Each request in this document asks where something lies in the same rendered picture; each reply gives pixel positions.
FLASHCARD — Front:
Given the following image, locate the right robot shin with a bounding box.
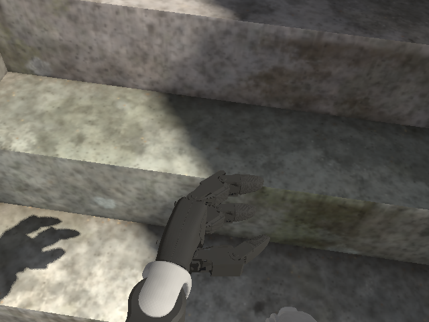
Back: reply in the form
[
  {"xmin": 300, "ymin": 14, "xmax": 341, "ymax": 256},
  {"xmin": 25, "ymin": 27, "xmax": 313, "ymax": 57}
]
[{"xmin": 278, "ymin": 307, "xmax": 297, "ymax": 316}]

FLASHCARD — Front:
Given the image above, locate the left robot forearm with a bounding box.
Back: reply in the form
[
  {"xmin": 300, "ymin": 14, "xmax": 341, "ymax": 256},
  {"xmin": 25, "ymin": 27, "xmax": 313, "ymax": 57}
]
[{"xmin": 125, "ymin": 261, "xmax": 192, "ymax": 322}]

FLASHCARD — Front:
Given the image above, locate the left robot hand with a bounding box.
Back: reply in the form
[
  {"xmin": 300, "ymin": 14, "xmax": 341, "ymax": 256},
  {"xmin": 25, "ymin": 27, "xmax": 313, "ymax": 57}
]
[{"xmin": 156, "ymin": 170, "xmax": 270, "ymax": 276}]

